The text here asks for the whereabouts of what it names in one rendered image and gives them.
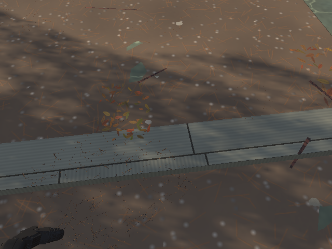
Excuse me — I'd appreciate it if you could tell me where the robot left hand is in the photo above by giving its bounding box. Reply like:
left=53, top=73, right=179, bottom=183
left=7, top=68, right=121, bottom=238
left=0, top=226, right=64, bottom=249

